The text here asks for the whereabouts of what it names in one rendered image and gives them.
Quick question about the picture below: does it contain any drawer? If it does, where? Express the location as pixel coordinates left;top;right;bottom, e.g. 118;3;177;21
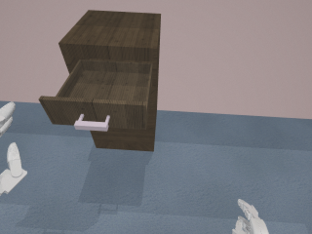
39;59;153;130

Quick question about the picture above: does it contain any handle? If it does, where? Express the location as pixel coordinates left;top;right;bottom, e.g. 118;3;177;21
74;114;110;132

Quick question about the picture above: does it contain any robot right hand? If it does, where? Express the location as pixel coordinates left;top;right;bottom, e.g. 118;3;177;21
232;199;269;234

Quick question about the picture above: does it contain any cabinet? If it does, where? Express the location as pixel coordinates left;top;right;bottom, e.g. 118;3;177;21
58;10;161;152

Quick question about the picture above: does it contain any robot left hand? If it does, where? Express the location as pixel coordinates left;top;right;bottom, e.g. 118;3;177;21
0;101;27;196

